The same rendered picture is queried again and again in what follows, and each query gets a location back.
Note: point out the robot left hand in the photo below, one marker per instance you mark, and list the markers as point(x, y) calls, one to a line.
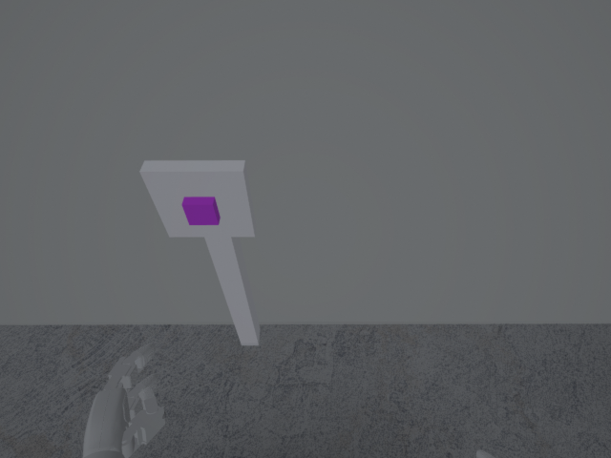
point(117, 421)

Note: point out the button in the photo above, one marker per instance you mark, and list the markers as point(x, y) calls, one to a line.
point(201, 210)

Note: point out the panel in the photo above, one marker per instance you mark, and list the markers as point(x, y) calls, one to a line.
point(169, 181)

